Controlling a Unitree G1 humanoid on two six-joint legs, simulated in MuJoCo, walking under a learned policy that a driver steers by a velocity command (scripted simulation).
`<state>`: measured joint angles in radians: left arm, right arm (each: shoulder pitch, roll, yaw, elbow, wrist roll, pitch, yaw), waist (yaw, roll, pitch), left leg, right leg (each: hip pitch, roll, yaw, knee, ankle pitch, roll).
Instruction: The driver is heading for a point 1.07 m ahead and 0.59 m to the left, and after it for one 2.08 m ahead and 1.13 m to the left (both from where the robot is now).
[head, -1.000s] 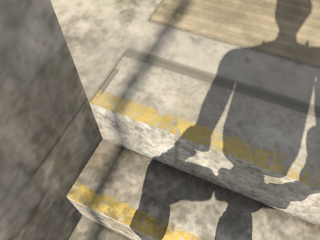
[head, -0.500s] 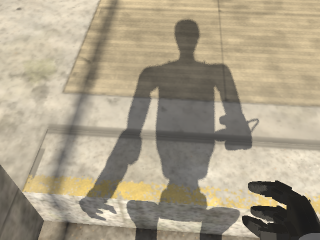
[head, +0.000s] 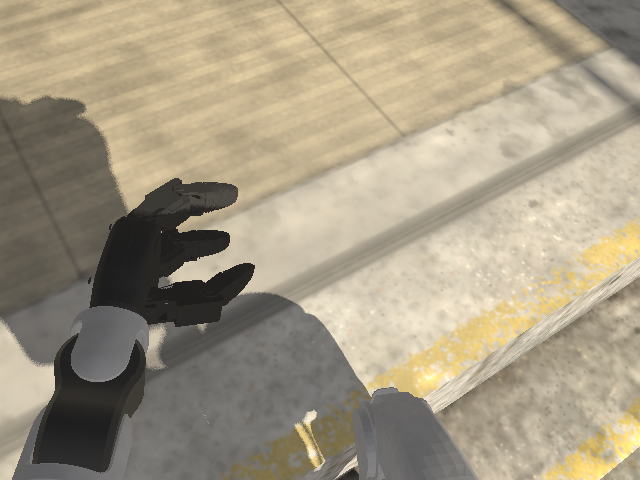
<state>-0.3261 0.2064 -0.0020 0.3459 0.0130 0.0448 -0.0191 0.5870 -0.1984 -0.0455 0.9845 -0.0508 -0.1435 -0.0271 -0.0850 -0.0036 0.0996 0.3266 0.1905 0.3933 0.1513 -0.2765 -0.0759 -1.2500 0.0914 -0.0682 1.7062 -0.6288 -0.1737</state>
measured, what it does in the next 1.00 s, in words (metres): climbs, turning left: right foot 0.21 m higher, then left foot 0.22 m higher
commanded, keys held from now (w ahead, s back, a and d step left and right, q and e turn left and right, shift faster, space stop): w+q+shift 0.98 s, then w+shift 0.02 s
